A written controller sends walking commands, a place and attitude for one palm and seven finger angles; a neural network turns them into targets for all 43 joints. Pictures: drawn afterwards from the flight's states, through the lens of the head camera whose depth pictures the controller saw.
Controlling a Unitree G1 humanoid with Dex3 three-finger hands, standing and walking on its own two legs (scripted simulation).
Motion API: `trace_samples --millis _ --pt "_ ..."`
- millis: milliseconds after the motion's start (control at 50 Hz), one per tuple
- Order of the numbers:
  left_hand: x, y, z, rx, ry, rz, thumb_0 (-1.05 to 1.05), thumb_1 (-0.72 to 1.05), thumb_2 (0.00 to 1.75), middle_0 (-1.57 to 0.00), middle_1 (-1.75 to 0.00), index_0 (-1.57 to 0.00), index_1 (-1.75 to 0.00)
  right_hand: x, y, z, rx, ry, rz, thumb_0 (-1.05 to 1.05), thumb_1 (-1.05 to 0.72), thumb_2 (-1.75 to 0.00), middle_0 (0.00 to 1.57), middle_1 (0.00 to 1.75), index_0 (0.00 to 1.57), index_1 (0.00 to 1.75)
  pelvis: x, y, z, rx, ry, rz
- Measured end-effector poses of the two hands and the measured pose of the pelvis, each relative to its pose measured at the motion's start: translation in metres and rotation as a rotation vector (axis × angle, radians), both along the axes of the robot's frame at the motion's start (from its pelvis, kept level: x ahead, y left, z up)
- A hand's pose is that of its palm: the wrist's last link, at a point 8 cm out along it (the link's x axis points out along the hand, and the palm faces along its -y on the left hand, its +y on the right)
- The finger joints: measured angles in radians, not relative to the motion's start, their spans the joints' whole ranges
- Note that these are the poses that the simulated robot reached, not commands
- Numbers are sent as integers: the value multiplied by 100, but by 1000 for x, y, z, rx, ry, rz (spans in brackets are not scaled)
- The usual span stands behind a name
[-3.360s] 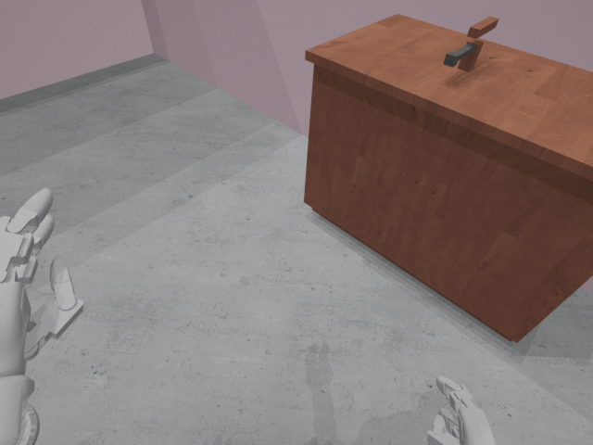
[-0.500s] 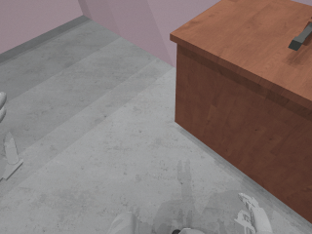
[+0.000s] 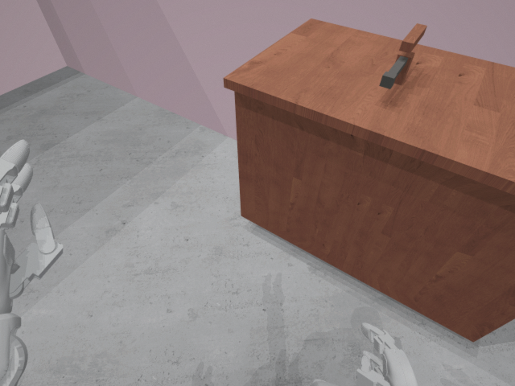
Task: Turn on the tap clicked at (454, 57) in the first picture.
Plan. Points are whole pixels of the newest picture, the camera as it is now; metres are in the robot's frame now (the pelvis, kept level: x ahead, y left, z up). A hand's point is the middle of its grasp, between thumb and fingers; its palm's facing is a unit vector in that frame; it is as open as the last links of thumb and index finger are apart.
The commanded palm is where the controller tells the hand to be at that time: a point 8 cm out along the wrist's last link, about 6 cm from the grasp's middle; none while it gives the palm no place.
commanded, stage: turn to face it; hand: left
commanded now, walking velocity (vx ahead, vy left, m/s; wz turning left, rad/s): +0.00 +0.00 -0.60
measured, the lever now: (388, 80) +0.80 -0.22 +0.09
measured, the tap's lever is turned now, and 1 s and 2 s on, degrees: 0 0 0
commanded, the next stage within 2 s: take the last steps up to it in 1.28 s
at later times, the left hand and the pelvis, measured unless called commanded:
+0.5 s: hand (179, 250) +0.22 +0.12 +0.18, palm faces +0.15 -0.85 -0.51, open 7.4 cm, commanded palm +0.18 +0.17 +0.18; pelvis -0.06 -0.05 +0.00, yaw -17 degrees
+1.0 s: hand (311, 289) +0.20 -0.02 +0.16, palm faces -0.19 -0.84 -0.50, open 7.4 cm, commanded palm +0.16 +0.07 +0.18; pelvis -0.13 -0.07 -0.01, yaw -34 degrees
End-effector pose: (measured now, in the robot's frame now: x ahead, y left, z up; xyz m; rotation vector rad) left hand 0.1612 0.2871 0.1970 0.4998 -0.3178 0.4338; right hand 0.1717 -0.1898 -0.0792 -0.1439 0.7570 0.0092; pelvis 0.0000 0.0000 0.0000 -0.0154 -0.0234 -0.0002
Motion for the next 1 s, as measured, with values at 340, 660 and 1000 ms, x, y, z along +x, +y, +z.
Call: trace_samples --millis 340,660,1000 --pt "42 -133 2 195 146 -390 1 88 90 -22 -30 -22 -30 -134 -151 -27 -92 179 -375 2 -91 -89 20 30 20 30 -43 -58 -6 35 36 -215" --pt "25 -122 -20 -12 41 -414 1 88 90 -21 -30 -21 -30 -167 -125 9 -132 21 -441 2 -91 -89 19 30 20 30 -76 -38 -6 42 6 -382" --pt "34 -257 -17 112 106 -718 1 89 90 -21 -30 -21 -30 -288 -142 -40 37 130 -645 2 -91 -89 20 30 21 30 -127 -68 -10 19 31 -591"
